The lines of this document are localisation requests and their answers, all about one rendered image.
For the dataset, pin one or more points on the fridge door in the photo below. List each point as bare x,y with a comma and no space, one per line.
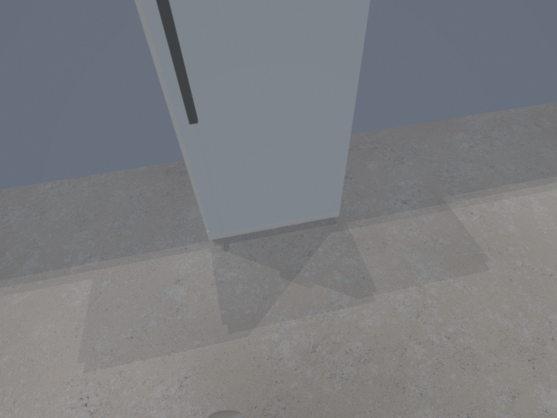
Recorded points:
274,84

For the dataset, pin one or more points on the handle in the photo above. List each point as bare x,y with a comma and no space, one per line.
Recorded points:
177,59

